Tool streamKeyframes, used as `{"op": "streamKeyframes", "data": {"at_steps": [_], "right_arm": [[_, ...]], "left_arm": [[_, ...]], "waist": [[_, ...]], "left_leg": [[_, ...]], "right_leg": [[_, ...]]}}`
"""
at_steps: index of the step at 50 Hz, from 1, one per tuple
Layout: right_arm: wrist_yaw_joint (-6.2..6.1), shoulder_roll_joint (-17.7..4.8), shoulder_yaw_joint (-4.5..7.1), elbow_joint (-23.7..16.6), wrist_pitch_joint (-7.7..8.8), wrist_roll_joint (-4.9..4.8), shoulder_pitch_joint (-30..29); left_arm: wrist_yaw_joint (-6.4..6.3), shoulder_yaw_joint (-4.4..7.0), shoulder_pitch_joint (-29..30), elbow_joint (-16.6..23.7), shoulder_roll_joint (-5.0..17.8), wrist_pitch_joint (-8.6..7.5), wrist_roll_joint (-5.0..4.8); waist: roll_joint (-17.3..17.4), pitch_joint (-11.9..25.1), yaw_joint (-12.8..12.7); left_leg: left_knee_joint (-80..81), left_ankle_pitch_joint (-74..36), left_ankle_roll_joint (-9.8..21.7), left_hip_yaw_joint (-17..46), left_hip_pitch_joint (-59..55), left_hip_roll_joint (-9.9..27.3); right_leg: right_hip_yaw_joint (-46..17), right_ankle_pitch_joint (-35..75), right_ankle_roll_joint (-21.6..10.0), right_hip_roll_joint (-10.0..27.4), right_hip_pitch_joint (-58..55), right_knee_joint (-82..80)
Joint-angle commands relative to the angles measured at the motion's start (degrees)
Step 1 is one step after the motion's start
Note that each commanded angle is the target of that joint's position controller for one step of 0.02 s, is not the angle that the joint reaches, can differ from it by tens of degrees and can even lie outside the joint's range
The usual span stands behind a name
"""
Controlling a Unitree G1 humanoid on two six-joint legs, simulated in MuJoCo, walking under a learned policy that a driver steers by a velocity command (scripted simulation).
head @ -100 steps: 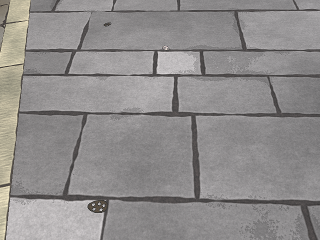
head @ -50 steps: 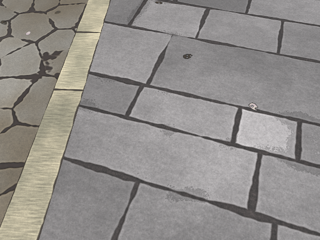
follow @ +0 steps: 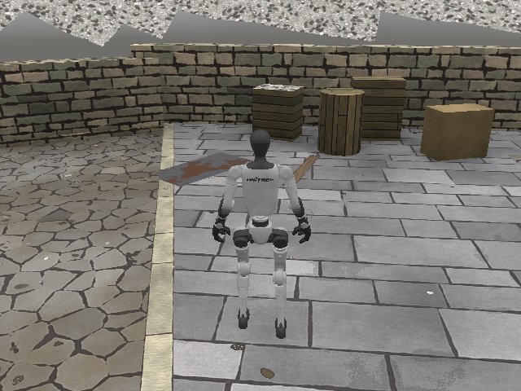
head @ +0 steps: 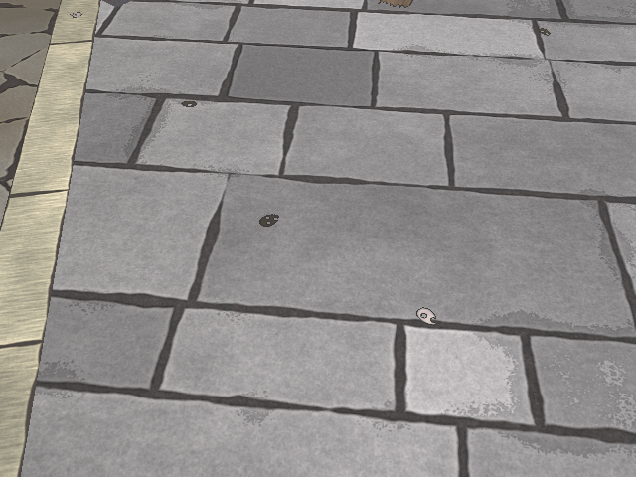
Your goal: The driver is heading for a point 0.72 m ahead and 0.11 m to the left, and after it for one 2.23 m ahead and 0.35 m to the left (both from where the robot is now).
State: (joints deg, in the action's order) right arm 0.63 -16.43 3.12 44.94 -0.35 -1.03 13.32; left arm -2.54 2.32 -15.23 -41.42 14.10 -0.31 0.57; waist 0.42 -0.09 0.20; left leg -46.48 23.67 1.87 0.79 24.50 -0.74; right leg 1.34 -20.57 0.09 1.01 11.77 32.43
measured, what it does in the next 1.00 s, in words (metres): walks ahead: left foot, then right foot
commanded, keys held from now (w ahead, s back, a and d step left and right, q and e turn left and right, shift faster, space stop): w+q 0.42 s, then w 0.04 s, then w+e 0.52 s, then e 0.02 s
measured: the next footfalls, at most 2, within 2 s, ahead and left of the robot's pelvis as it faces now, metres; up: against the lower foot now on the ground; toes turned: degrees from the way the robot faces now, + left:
left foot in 0.18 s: +0.12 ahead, +0.15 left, +0.00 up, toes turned +8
right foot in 0.66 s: +0.50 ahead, +0.05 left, +0.00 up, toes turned +15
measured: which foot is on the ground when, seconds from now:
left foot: up 0.00-0.16, down 0.18-0.66, up 0.68-1.00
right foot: down 0.00-0.18, up 0.20-0.64, down 0.66-1.00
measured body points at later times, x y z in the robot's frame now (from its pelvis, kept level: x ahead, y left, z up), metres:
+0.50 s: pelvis +0.19 +0.09 +0.02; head +0.21 +0.12 +0.46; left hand +0.35 +0.38 -0.06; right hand +0.29 -0.18 -0.09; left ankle +0.08 +0.14 -0.73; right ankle +0.41 -0.03 -0.68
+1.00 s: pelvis +0.48 +0.13 +0.02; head +0.52 +0.13 +0.46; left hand +0.48 +0.41 -0.10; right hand +0.73 -0.08 -0.06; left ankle +0.64 +0.33 -0.68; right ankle +0.46 +0.04 -0.73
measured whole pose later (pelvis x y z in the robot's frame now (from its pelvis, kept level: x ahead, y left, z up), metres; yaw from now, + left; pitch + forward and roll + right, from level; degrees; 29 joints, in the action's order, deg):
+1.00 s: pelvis +0.48 +0.13 +0.02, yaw +6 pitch +2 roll -1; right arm 0.2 -16.2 1.5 37.8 5.6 0.9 4.3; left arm 0.0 3.2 -21.1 -43.6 15.8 -3.3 -1.3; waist 1.7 -2.4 -4.7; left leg -38.1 1.7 -3.4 6.9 36.7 3.9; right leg -7.3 -11.6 -4.2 -6.9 7.7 18.2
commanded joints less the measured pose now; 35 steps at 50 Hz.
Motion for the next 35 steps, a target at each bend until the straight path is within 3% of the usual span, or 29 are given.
{"op": "streamKeyframes", "data": {"at_steps": [1, 3, 5, 7, 8, 9, 10, 11, 12, 13, 14, 15, 17, 20, 22, 26, 29, 31, 32, 33, 34, 35], "right_arm": [[0.75, -3.8, 1.1, -7.4, 1.47, -0.8, -8.9], [1.61, -2.8, 0.54, -7.1, 1.8, -0.35, -8.6], [2.3, -3.3, 0.63, -6.3, 1.9, -0.43, -6.3], [2.34, -4.3, 1.42, -4.3, 1.7, -0.4, -0.3], [1.93, -6.4, 2.68, -2.6, 1.53, -0.41, 5.1], [1.28, -10.2, 4.35, -1.5, 1.47, -0.98, 12.1], [0.69, -19.1, 5.66, -2.9, 2.22, -0.42, 15.2], [1.1, -15.0, 4.33, -4.0, 3.5, 0.12, 14.6], [0.98, -12.0, 3.35, -4.3, 4.38, 0.42, 11.9], [0.86, -9.9, 2.67, -5.0, 4.66, 0.36, 9.0], [0.63, -8.6, 2.15, -5.8, 4.41, 0.31, 6.1], [0.28, -8.0, 1.75, -6.6, 4.2, 0.74, 4.6], [-0.36, -8.4, 1.87, -7.1, 4.11, 0.68, 4.4], [-1.45, -9.3, 2.29, -6.1, 3.98, 0.09, 6.3], [-1.92, -9.3, 2.35, -5.1, 3.78, -0.04, 7.5], [-1.92, -8.5, 2.13, -2.7, 3.99, -0.23, 11.3], [-1.8, -8.7, 2.29, -1.3, 3.64, 0.12, 12.2], [-1.83, -9.6, 2.57, -1.2, 3.31, 0.3, 11.6], [-1.89, -10.0, 2.59, -1.3, 3.0, 0.55, 11.0], [-2.01, -9.7, 2.23, -1.9, 2.71, 0.87, 9.7], [-2.26, -7.3, 1.2, -3.3, 2.75, 2.24, 10.1], [-1.5, -2.0, -0.26, -3.5, 3.65, 1.67, 17.8]], "left_arm": [[-0.59, 3.47, -2.0, 2.5, 10.7, -1.86, -1.1], [0.17, 3.81, 0.3, 2.7, 11.3, -2.13, -1.31], [1.16, 4.31, 2.1, 2.7, 12.4, -2.04, -1.44], [1.77, 4.38, 2.8, 2.3, 12.4, -1.88, -2.13], [1.86, 3.93, 2.0, 2.1, 11.1, -2.05, -1.82], [1.87, 3.07, 2.2, 2.7, 8.4, -2.41, -0.82], [1.89, 1.29, 4.0, 8.0, 2.9, -3.7, 0.49], [2.08, 1.89, 6.3, 7.9, 6.8, -5.38, -1.86], [2.59, 2.49, 8.2, 8.2, 9.4, -6.49, -3.46], [2.55, 2.53, 8.0, 7.4, 9.6, -7.08, -2.58], [2.44, 2.74, 7.8, 6.6, 9.6, -7.36, -0.88], [2.6, 3.08, 7.0, 6.3, 9.7, -7.27, -0.04], [3.17, 3.09, 6.9, 6.1, 8.9, -6.8, 0.15], [3.23, 2.17, 11.9, 7.2, 6.4, -6.26, 0.2], [3.69, 1.54, 15.6, 7.9, 5.1, -6.38, -0.23], [4.93, 1.16, 20.8, 8.7, 5.2, -6.9, -1.19], [5.48, 1.4, 21.8, 9.2, 6.3, -7.03, -1.54], [5.5, 2.12, 18.2, 8.5, 7.9, -6.91, -1.45], [5.29, 2.95, 13.0, 7.2, 9.3, -6.79, -1.39], [5.01, 3.76, 4.5, 5.1, 11.0, -6.54, -1.22], [4.74, 4.17, -5.7, 3.7, 14.0, -6.22, -0.62], [5.4, 4.87, -8.2, 2.0, 16.5, -6.24, -1.11]], "waist": [[-7.0, -6.7, -3.5], [-6.0, -4.9, -3.4], [-6.5, -2.7, -2.2], [-5.5, -0.7, 1.0], [-3.5, 1.9, 3.3], [3.9, 4.5, 6.8], [22.2, 7.2, 5.6], [12.3, 8.9, 7.4], [8.9, 3.2, 6.1], [4.3, 0.8, 4.4], [2.3, -1.0, 3.0], [2.8, -1.2, 1.5], [3.6, -1.2, 0.8], [2.3, -2.2, 1.7], [3.9, -2.5, 2.9], [4.6, -3.8, 5.5], [5.1, -4.5, 5.2], [6.1, -1.6, 3.1], [6.6, 2.5, 0.2], [5.9, 8.3, -4.3], [-1.0, 16.8, -7.3], [-18.3, 22.1, -2.4]], "left_leg": [[-7.3, 4.3, 0.8, 3.1, 20.2, 5.6], [-1.5, 0.3, 0.3, -0.4, 12.9, 5.7], [4.4, -4.3, 0.0, -4.5, 1.7, 3.4], [11.3, -10.1, 0.5, -8.6, -9.8, -0.5], [12.7, -9.9, 1.6, -9.2, -18.0, -3.0], [17.0, -8.1, 4.9, 0.4, -27.4, 1.4], [29.3, 0.7, 17.2, 37.9, -37.1, 17.8], [36.2, 10.8, 20.7, 47.4, -38.2, 21.6], [35.4, 10.6, 18.9, 42.4, -35.2, 21.0], [34.0, 5.4, 16.4, 35.8, -30.8, 18.5], [33.7, -1.4, 14.5, 30.2, -26.3, 16.1], [34.5, -5.8, 13.4, 26.2, -22.8, 13.8], [35.4, -15.1, 13.1, 21.2, -20.5, 11.6], [35.3, -22.9, 12.0, 15.8, -17.8, 9.0], [34.9, -22.9, 10.6, 13.4, -15.5, 7.5], [35.2, -21.0, 9.9, 13.3, -17.5, 9.8], [32.6, -28.0, 8.8, 12.8, -25.3, 12.6], [26.8, -46.6, 7.6, 10.6, -29.2, 12.4], [19.9, -59.0, 6.8, 8.8, -30.1, 11.2], [9.3, -63.6, 5.3, 6.3, -26.4, 9.2], [-8.0, -46.0, 3.8, 5.1, -14.1, 6.1], [-27.4, 4.0, -0.9, 4.1, 8.5, -4.9]], "right_leg": [[-22.1, -8.4, -12.5, 20.7, -8.6, -20.7], [-13.4, 0.8, -10.1, 17.1, -7.2, -20.3], [-6.3, 4.8, -8.5, 14.0, -2.7, -19.0], [-1.4, 5.4, -7.0, 12.2, 1.6, -12.6], [1.4, 10.7, -5.4, 10.6, 4.6, -4.6], [6.6, 12.3, -1.7, 7.6, 11.5, 12.5], [4.4, -11.6, 3.3, -3.1, 32.3, 34.5], [-6.2, -12.5, 2.0, -2.0, 39.0, 41.4], [-6.8, -7.8, -0.2, 0.9, 42.3, 41.7], [-6.5, -2.8, -1.2, 3.1, 40.2, 38.7], [-6.4, 1.2, -1.2, 4.4, 37.3, 33.8], [-6.5, 4.3, -1.0, 4.9, 33.3, 30.5], [-4.8, 8.5, 0.4, 3.7, 30.4, 25.0], [-3.7, 16.6, 2.6, 1.5, 28.2, 12.6], [-3.1, 23.1, 3.2, -0.1, 24.4, 4.5], [-2.5, 29.9, 1.7, -0.2, 21.2, -2.3], [-1.9, 24.6, -1.6, 0.1, 23.7, -4.5], [0.4, 18.8, -4.2, -2.1, 18.9, -4.5], [2.2, 17.5, -5.9, -4.2, 12.0, -4.7], [1.4, 19.8, -8.3, -3.5, -0.4, -4.6], [-13.2, 20.7, -12.9, 6.8, -18.6, -2.7], [-43.1, 7.2, -22.7, 18.9, -35.9, -9.4]]}}
Keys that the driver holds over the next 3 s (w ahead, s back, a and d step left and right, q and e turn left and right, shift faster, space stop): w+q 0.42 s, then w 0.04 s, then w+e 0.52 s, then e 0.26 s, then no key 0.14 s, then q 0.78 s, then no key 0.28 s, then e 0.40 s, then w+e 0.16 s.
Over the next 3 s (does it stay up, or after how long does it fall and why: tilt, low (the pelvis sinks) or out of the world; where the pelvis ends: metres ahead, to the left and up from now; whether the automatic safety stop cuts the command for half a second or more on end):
stays up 0.68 0.13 0.00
